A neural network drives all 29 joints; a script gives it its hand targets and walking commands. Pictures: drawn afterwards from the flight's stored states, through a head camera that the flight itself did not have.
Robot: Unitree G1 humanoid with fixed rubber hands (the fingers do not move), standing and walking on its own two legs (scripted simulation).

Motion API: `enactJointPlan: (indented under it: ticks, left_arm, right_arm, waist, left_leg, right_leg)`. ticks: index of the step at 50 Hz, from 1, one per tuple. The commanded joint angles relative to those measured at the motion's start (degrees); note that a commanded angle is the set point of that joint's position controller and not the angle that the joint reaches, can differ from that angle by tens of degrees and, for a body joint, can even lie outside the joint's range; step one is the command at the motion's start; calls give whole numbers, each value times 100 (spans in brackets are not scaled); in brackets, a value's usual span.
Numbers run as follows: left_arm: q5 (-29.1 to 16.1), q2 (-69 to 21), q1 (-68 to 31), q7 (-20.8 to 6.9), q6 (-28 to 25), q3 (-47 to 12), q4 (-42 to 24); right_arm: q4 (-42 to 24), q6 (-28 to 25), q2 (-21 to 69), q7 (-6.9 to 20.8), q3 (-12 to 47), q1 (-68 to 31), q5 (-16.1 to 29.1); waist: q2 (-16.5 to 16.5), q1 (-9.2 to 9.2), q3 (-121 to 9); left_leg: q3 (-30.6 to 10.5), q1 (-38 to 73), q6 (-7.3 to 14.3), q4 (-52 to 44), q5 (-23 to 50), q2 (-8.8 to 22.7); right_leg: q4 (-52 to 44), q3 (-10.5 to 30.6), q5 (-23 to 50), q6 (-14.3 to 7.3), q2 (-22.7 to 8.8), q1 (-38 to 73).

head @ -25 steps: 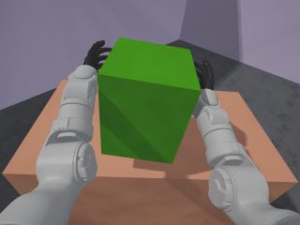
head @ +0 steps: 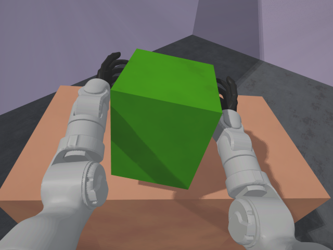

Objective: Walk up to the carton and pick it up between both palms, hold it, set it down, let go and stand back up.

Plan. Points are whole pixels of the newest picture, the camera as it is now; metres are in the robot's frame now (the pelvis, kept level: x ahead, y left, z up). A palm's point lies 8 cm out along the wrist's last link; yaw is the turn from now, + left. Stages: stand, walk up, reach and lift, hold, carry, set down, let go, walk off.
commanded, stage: set down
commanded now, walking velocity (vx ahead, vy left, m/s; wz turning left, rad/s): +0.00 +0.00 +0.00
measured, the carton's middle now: (162, 119) +0.41 -0.06 +0.13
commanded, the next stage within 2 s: none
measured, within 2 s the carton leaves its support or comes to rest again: neither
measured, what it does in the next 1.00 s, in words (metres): stands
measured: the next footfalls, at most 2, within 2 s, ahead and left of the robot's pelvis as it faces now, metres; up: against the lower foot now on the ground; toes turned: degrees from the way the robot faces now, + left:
none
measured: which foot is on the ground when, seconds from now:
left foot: down 0.00-1.00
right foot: down 0.00-1.00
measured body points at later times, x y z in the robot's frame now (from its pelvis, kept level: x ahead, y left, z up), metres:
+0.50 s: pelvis +0.01 +0.01 +0.00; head +0.03 +0.06 +0.45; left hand +0.50 +0.07 +0.17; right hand +0.38 -0.20 +0.15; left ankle -0.03 +0.07 -0.75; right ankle +0.01 -0.15 -0.75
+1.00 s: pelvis +0.01 +0.02 +0.00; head +0.05 +0.06 +0.44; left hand +0.51 +0.07 +0.16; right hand +0.39 -0.20 +0.14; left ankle -0.03 +0.07 -0.75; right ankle +0.01 -0.14 -0.75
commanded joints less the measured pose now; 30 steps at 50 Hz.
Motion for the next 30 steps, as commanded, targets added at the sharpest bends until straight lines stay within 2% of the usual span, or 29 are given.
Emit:
enactJointPlan:
  ticks: [1,3,8,18,25,30]
  left_arm:
    - [-258,-3223,-3194,-800,-122,-1337,-333]
    - [-259,-3232,-3160,-765,-153,-1370,-281]
    - [-240,-3064,-3215,-838,-229,-1298,-48]
    - [-279,-3093,-3283,-884,-482,-1308,248]
    - [-278,-3061,-3213,-877,-555,-1280,381]
    - [-263,-2989,-3198,-882,-596,-1233,439]
  right_arm:
    - [-1757,-617,2481,557,1961,-4662,-14]
    - [-1764,-650,2534,567,1982,-4627,-63]
    - [-1570,-615,2537,545,1804,-4441,-221]
    - [-1415,-788,2616,488,1526,-4307,-508]
    - [-1362,-900,2653,459,1447,-4240,-639]
    - [-1364,-948,2750,434,1428,-4149,-734]
  waist:
    - [991,23,-3384]
    - [1014,18,-3466]
    - [928,-74,-3174]
    - [1107,-157,-3398]
    - [1226,-115,-3530]
    - [1250,-85,-3640]
  left_leg:
    - [289,730,-591,90,2549,-20]
    - [287,707,-612,126,2600,-16]
    - [301,539,-560,-13,2179,-6]
    - [295,662,-691,112,2575,72]
    - [307,639,-754,236,3024,117]
    - [342,471,-729,259,3087,108]
  right_leg:
    - [406,-591,2444,-140,315,750]
    - [432,-595,2527,-137,323,758]
    - [375,-594,2275,-108,290,674]
    - [356,-631,2239,-165,321,418]
    - [391,-624,2358,-194,340,356]
    - [451,-590,2564,-192,324,444]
